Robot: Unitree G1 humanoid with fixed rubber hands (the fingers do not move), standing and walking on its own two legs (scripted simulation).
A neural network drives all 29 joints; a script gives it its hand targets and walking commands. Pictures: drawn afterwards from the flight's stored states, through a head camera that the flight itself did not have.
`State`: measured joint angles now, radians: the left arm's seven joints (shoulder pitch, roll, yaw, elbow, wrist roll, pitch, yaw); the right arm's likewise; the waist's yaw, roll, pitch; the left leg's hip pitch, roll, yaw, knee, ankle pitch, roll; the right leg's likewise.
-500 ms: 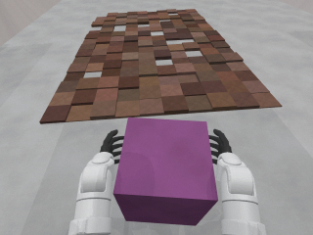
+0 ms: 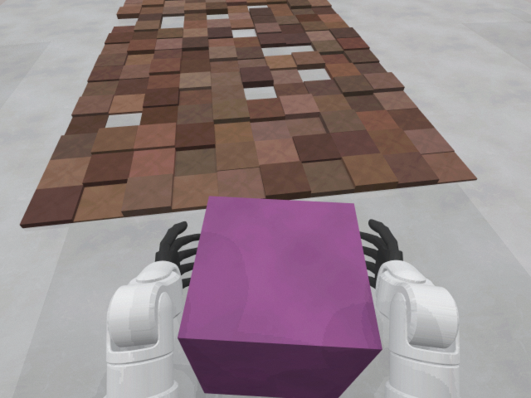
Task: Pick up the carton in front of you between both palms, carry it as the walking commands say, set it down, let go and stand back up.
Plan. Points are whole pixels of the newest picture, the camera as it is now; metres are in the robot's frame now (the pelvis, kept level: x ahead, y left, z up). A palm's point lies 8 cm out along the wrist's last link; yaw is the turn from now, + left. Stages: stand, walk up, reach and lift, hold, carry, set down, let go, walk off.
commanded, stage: carry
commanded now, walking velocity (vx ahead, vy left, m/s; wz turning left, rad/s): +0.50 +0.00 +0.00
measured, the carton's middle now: (275, 303) +0.26 +0.00 +0.01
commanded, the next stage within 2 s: none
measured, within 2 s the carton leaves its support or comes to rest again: neither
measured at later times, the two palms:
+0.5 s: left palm (219, 141) +0.57 +0.11 +0.07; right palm (361, 135) +0.60 -0.18 +0.07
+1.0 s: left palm (217, 30) +0.98 +0.15 +0.14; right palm (326, 27) +0.97 -0.14 +0.15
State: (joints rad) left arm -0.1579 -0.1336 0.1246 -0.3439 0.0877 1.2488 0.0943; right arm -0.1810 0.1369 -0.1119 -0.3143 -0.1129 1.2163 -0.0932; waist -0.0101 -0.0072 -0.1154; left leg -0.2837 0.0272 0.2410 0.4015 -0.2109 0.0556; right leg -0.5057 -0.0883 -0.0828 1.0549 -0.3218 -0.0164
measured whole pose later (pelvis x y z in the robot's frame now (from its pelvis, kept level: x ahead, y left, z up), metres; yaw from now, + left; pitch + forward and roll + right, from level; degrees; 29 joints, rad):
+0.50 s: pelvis +0.32 -0.05 +0.01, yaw +3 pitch +5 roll +2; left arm -0.10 -0.13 0.09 -0.35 0.09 1.16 0.08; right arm -0.14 0.13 -0.09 -0.33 -0.12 1.16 -0.08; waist 0.03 0.01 -0.04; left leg -0.58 0.11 0.09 1.03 -0.24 0.01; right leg -0.23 -0.05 -0.25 0.34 -0.20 -0.07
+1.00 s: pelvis +0.66 +0.01 +0.00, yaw +0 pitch +4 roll -1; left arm -0.48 -0.09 0.16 -0.36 0.09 1.33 0.11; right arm -0.47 0.09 -0.21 -0.36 -0.07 1.29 -0.12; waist -0.03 -0.01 -0.01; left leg -0.26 0.03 0.23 0.38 -0.20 0.08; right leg -0.60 -0.10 -0.06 1.06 -0.25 -0.03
